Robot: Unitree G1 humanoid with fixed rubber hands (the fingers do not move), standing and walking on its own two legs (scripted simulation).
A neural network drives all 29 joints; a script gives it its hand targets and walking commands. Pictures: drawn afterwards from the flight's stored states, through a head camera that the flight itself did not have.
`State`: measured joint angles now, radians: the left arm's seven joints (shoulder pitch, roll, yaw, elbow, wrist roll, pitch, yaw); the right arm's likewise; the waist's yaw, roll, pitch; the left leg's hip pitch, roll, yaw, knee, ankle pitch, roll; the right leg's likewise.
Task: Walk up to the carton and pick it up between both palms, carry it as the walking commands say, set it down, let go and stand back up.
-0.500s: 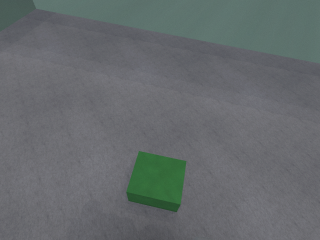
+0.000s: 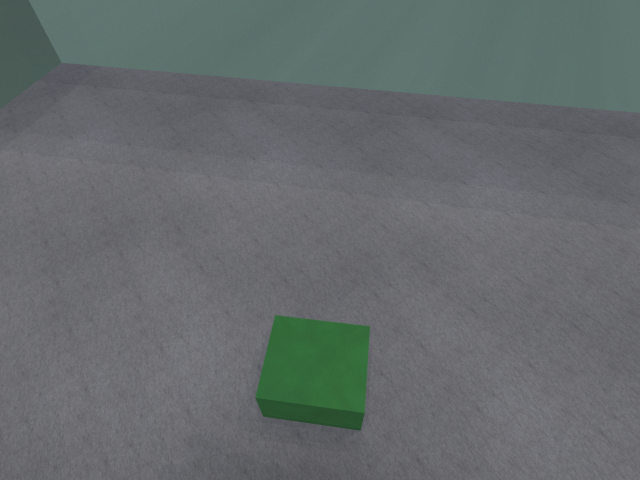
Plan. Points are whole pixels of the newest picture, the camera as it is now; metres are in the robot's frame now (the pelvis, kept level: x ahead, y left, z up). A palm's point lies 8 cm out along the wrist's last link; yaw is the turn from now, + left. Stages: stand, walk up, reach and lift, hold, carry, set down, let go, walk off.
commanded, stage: walk up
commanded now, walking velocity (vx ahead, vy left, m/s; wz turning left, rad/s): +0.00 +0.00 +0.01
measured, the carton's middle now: (316, 371) +0.52 +0.03 -0.69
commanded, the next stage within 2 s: stand in 1.98 s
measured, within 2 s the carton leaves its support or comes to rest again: neither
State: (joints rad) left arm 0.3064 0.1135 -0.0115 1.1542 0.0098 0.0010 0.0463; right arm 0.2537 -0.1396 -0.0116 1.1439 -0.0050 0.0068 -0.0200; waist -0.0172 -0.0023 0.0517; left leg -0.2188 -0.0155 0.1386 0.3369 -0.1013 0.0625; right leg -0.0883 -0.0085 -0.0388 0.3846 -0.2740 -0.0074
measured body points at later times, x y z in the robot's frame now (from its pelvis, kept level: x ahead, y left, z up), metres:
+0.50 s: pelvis +0.01 -0.02 +0.00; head +0.02 -0.02 +0.45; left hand -0.05 +0.18 -0.16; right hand +0.00 -0.24 -0.17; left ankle +0.03 +0.09 -0.72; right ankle -0.04 -0.11 -0.74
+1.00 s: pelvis +0.08 +0.07 -0.01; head +0.12 +0.08 +0.44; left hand +0.10 +0.31 -0.17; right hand +0.15 -0.17 -0.16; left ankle +0.16 +0.18 -0.74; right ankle +0.01 -0.06 -0.69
